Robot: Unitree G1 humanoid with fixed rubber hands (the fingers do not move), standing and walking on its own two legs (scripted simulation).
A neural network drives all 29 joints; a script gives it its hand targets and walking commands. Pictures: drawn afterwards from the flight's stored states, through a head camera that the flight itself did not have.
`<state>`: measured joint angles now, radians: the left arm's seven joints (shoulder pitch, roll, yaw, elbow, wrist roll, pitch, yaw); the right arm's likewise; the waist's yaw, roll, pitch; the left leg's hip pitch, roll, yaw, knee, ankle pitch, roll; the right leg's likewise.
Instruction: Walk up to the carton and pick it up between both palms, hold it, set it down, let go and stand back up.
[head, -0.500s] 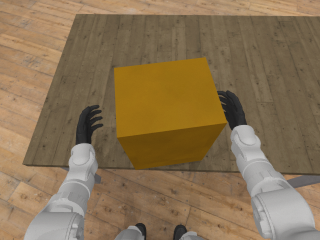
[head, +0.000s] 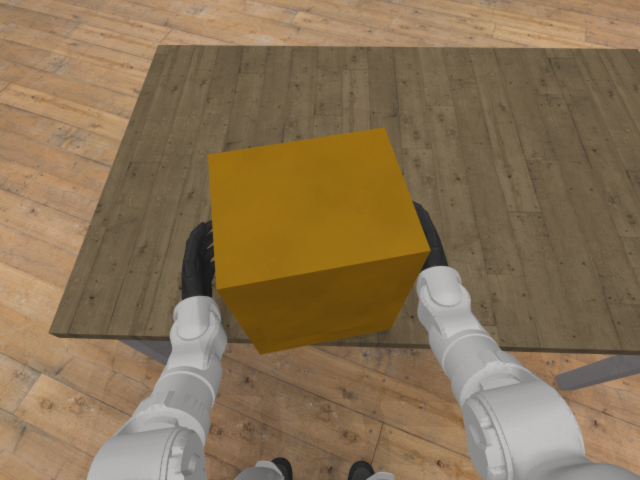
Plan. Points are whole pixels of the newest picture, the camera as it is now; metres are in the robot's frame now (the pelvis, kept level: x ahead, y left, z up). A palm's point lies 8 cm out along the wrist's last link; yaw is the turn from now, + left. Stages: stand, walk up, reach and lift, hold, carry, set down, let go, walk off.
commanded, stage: reach and lift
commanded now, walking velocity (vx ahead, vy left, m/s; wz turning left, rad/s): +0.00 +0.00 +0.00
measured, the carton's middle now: (314, 256) +0.39 +0.06 -0.02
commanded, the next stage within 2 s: none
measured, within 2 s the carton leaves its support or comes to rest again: leaves its support in 1.78 s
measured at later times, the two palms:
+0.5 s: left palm (202, 281) +0.34 +0.20 -0.02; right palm (421, 253) +0.41 -0.09 -0.02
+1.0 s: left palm (202, 283) +0.34 +0.20 -0.02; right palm (421, 254) +0.41 -0.09 -0.02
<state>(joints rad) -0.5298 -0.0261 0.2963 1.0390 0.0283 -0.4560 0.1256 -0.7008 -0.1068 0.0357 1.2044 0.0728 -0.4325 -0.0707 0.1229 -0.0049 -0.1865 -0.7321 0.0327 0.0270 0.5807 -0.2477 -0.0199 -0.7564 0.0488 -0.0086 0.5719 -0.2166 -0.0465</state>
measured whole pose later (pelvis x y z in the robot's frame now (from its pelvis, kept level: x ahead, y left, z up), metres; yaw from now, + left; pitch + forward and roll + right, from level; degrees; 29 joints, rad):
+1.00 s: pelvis +0.01 +0.00 +0.00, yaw +0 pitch +24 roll +0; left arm -0.53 -0.06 0.33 1.08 0.03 -0.57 0.17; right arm -0.70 -0.06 -0.10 1.24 -0.07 -0.52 -0.09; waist 0.12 0.00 -0.19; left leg -0.73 0.03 0.03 0.58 -0.26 -0.02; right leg -0.76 0.05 -0.01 0.57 -0.23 -0.05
